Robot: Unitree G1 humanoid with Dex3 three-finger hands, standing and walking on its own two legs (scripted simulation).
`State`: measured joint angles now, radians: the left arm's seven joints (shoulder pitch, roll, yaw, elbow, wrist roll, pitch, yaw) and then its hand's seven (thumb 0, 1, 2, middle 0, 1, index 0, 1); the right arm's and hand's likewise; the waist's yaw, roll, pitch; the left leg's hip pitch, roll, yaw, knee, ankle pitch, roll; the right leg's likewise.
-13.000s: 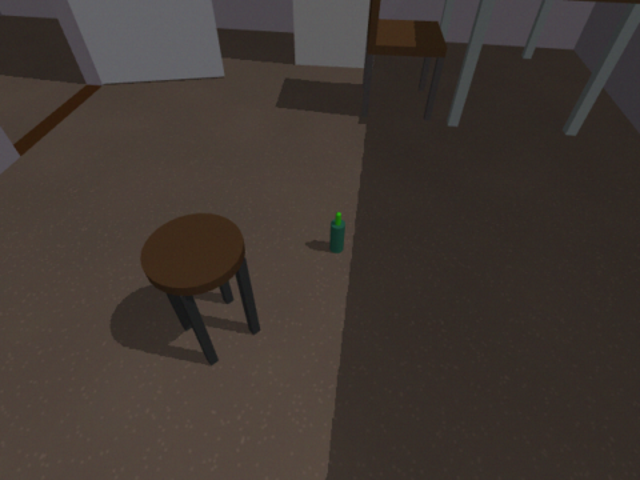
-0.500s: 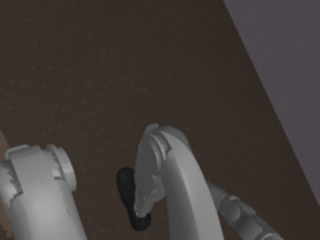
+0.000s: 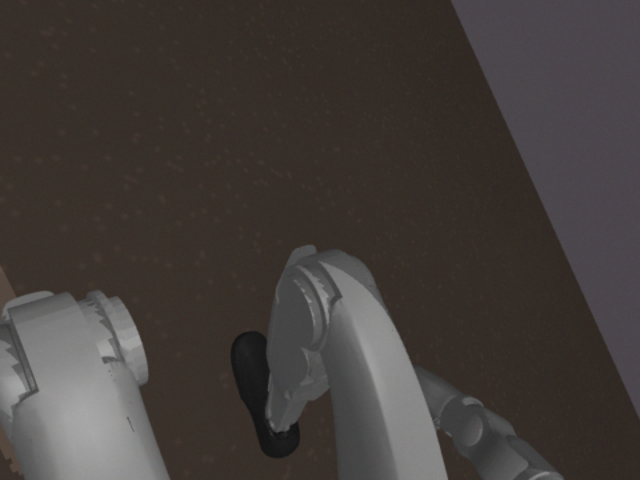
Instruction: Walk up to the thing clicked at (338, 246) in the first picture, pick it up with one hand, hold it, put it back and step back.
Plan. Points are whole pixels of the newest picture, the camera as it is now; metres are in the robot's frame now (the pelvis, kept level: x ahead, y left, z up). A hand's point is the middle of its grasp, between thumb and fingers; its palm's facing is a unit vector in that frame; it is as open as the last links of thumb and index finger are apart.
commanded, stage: settle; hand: left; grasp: from the side
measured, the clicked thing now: out of the picture +0.41 +0.31 -0.18
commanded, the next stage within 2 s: lift in 1.86 s
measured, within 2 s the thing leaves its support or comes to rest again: leaves its support in 0.06 s
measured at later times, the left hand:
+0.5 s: hand out of the picture +0.39 +0.32 -0.07, palm faces +0.37 -0.93 -0.03, open 8.3 cm
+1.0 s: hand out of the picture +0.39 +0.31 +0.01, palm faces +0.34 -0.94 -0.07, open 8.3 cm
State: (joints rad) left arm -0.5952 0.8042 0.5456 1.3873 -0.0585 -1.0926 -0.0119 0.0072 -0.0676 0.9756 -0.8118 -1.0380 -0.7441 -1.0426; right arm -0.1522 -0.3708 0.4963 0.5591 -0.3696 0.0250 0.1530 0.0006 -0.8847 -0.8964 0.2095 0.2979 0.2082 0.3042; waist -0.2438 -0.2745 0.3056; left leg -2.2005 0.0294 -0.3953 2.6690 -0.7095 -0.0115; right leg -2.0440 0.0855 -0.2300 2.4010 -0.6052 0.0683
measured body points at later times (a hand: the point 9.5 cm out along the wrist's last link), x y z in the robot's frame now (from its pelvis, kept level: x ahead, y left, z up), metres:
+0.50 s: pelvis +0.01 -0.01 +0.02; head +0.19 +0.15 +0.40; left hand +0.36 +0.37 -0.06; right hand +0.20 -0.24 -0.05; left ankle +0.08 +0.12 -0.25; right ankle +0.15 -0.13 -0.25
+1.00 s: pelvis +0.03 -0.02 +0.06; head +0.23 +0.08 +0.45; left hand +0.36 +0.36 +0.02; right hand +0.23 -0.26 -0.06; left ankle +0.08 +0.12 -0.25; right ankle +0.15 -0.13 -0.25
